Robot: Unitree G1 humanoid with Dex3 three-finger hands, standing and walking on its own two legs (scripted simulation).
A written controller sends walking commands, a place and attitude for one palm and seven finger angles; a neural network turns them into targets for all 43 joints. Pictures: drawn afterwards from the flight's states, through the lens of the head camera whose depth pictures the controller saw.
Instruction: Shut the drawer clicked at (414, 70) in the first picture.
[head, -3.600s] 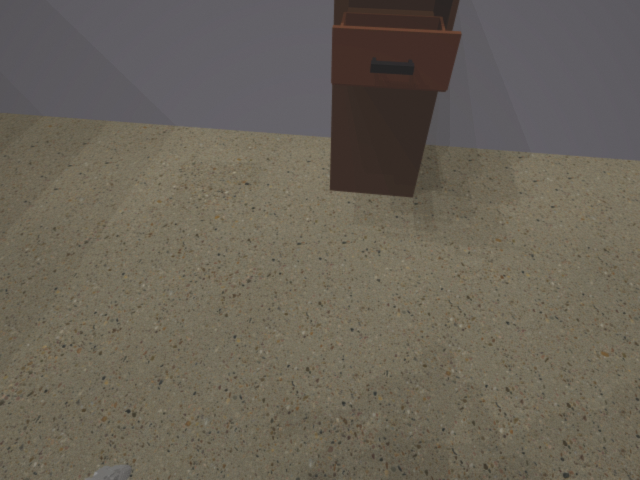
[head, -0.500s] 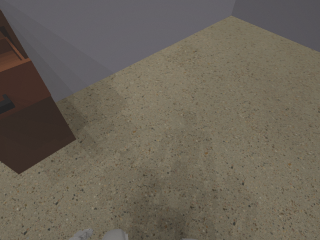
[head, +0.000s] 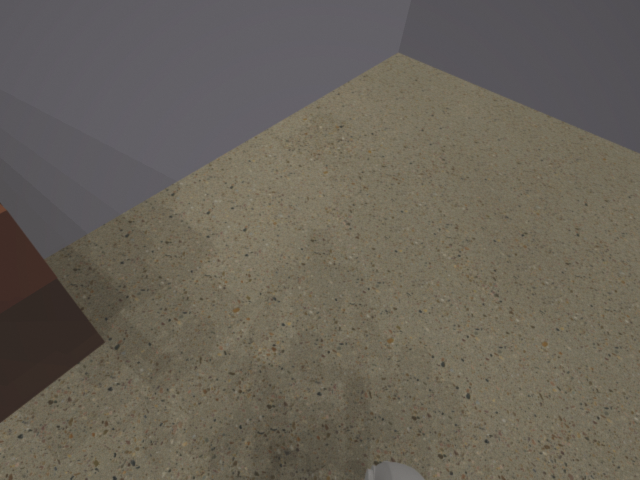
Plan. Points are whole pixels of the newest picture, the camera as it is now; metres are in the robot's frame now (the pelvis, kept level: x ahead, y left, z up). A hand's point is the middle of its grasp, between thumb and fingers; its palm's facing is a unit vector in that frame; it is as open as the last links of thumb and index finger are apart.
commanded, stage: walk to a spot facing it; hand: left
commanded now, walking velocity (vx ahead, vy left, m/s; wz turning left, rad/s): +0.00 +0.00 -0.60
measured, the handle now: out of the picture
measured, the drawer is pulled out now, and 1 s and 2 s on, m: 0.29 0.29 0.29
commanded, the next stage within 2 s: turn to face it in 0.12 s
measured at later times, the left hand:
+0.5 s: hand (264, 434) +0.21 +0.09 -0.16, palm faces -0.19 -0.96 -0.21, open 7.3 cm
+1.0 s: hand out of the picture +0.06 +0.20 -0.17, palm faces +0.18 -0.94 -0.28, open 7.3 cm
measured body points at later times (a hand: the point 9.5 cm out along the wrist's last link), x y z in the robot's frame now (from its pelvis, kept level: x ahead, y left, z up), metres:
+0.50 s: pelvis +0.04 -0.05 -0.01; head +0.05 -0.06 +0.44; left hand +0.22 +0.14 -0.14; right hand -0.02 -0.27 -0.18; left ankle +0.05 +0.08 -0.70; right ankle +0.03 -0.14 -0.74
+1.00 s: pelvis +0.02 -0.03 +0.00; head +0.06 -0.02 +0.44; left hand +0.05 +0.25 -0.15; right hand +0.11 -0.29 -0.14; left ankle +0.06 +0.06 -0.74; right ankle +0.01 -0.20 -0.69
